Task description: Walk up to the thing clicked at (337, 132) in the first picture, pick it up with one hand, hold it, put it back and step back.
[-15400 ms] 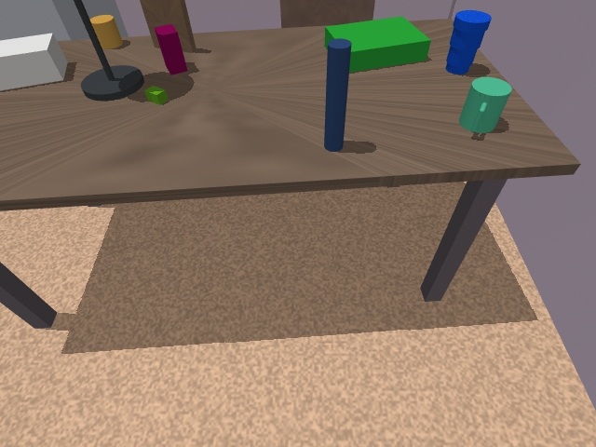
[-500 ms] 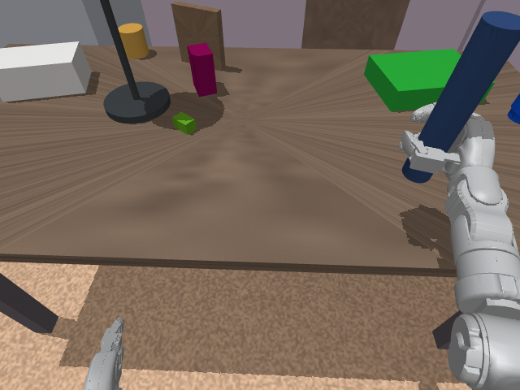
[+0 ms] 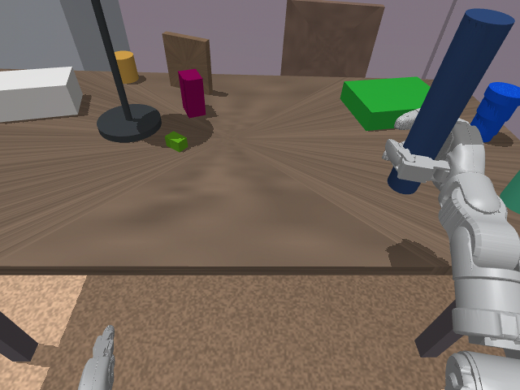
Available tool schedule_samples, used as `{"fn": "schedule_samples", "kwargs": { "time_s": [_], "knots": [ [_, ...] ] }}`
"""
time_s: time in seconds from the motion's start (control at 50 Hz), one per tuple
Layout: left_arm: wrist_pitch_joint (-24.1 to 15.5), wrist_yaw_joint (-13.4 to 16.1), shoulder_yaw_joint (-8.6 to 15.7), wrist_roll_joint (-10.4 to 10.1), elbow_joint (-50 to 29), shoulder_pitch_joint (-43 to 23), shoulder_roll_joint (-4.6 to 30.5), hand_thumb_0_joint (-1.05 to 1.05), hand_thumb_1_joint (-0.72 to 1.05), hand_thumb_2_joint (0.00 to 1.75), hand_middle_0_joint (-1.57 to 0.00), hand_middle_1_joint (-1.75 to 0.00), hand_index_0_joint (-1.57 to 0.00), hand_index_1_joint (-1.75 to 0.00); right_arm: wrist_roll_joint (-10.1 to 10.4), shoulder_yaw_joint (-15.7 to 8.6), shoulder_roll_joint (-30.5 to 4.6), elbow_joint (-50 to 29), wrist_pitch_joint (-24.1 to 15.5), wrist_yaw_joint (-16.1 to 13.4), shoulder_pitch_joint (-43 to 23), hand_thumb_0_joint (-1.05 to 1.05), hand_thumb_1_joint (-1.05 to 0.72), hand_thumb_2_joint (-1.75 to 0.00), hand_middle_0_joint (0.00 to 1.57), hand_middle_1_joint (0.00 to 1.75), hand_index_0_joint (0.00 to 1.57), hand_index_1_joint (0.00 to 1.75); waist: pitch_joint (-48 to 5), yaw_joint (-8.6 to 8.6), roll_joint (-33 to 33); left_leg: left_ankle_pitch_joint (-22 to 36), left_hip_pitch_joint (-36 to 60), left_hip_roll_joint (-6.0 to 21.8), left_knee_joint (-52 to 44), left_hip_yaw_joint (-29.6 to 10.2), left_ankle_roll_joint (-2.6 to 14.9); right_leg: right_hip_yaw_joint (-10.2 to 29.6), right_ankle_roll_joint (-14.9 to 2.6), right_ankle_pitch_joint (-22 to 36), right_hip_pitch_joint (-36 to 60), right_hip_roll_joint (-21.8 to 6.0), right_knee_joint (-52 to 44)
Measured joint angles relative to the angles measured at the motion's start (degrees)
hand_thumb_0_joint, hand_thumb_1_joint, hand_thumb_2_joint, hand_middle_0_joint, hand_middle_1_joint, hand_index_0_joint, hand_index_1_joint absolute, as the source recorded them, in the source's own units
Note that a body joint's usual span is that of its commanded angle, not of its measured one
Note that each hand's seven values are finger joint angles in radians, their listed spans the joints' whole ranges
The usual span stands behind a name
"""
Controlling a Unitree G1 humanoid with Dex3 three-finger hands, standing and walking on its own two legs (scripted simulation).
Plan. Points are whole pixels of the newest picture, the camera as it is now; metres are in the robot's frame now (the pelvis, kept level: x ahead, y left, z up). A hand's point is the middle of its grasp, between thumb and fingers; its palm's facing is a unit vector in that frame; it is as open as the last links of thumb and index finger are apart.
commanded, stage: lift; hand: right
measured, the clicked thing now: (436, 118) +0.38 -0.19 +0.27
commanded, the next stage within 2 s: hold in 0.42 s
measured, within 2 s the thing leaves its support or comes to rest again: neither
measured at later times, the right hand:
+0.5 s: hand (420, 151) +0.35 -0.17 +0.24, palm faces +0.17 +0.99 -0.02, open 5.9 cm
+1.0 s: hand (438, 143) +0.34 -0.18 +0.26, palm faces +0.17 +0.99 -0.02, open 5.9 cm
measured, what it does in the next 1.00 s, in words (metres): stands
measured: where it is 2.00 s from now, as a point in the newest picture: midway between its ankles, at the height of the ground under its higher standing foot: outside the picture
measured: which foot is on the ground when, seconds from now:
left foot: down 0.00-1.00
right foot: down 0.00-1.00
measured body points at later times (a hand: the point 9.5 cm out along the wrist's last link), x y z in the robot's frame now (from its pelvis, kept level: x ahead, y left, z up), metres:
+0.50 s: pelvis +0.00 +0.00 +0.00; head -0.03 +0.04 +0.45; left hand +0.17 +0.25 -0.07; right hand +0.33 -0.23 +0.24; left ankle +0.01 +0.13 -0.73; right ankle +0.00 -0.14 -0.73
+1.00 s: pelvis +0.00 +0.00 +0.01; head -0.04 +0.03 +0.45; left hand +0.17 +0.25 -0.07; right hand +0.32 -0.23 +0.27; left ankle +0.01 +0.13 -0.73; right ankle +0.00 -0.14 -0.73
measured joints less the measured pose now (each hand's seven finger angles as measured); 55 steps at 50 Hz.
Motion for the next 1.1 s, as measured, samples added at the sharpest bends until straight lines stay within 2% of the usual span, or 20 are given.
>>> {"fn": "schedule_samples", "kwargs": {
  "time_s": [0.16,0.24,0.46,0.66,0.84,1.0,1.1],
  "knots": [
    [-1.34,-0.05,0.15,-0.07,1.1,0.37,-0.17,-0.01,-0.54,0.06,-0.05,-0.05,-0.04,-0.05,1.1,-0.85,0.49,-4.35,4.65,0.27,1.55,0.01,-0.1,-1.13,0.97,1.15,0.97,1.13,0.62,-0.36,-0.73,0.45,1.56,0.16,-0.92,0.15,0.05,0.11,0.04,0.8,1.7,0.15,-1.4],
    [-2.17,0.35,0.62,-0.03,2.41,-0.16,-0.03,-0.01,-0.54,0.06,-0.05,-0.05,-0.04,-0.05,0.85,-0.78,0.55,-6.0,6.14,-0.36,1.27,0.01,-0.1,-1.13,0.97,1.15,0.97,1.13,1.0,-0.53,-0.45,0.58,2.17,0.15,-1.17,0.3,0.15,0.26,0.14,1.0,2.29,0.14,-1.71],
    [-3.99,0.15,-0.38,0.21,2.82,-1.26,-0.26,-0.01,-0.54,0.06,-0.05,-0.05,-0.04,-0.05,0.99,-0.62,1.02,-9.77,10.29,-0.3,2.52,0.01,-0.1,-1.13,0.97,1.15,0.97,1.13,0.61,-0.4,-0.94,1.17,3.61,0.18,-2.48,0.56,0.12,0.47,0.09,1.51,3.49,0.16,-2.72],
    [-4.56,0.35,0.74,0.21,5.86,-0.84,0.1,-0.01,-0.54,0.06,-0.05,-0.05,-0.04,-0.05,1.43,-1.34,0.68,-13.04,12.8,-0.23,2.54,0.01,-0.1,-1.13,0.97,1.14,0.97,1.13,0.58,-0.78,-1.04,1.22,4.38,0.44,-3.0,0.67,-0.1,0.56,-0.12,1.55,4.09,0.41,-3.07],
    [-5.42,0.5,0.02,0.24,6.98,-2.5,0.25,-0.01,-0.54,0.05,-0.05,-0.05,-0.04,-0.05,1.62,-0.77,0.62,-14.5,15.39,0.42,1.94,0.01,-0.1,-1.13,0.98,1.14,0.97,1.13,0.18,-0.83,-1.1,1.49,4.93,0.54,-3.61,0.65,-0.24,0.52,-0.26,1.65,4.5,0.51,-3.37],
    [-5.8,-0.21,0.64,0.16,7.96,-2.57,0.12,-0.01,-0.54,0.05,-0.06,-0.06,-0.05,-0.05,2.1,-1.65,0.14,-15.79,17.8,0.42,2.56,0.01,-0.1,-1.13,0.98,1.14,0.98,1.13,-0.23,-0.97,-1.63,1.54,5.44,0.72,-3.9,0.77,-0.39,0.63,-0.43,1.68,4.85,0.69,-3.5],
    [-6.25,-0.09,0.15,0.08,8.47,-2.15,0.24,-0.01,-0.54,0.05,-0.06,-0.06,-0.05,-0.05,1.95,-1.86,-0.27,-15.01,18.07,0.38,1.63,0.01,-0.1,-1.13,0.98,1.14,0.97,1.13,0.44,-1.08,-1.29,1.67,5.23,0.79,-3.85,0.87,-0.38,0.74,-0.43,1.91,4.63,0.76,-3.54]
  ]
}}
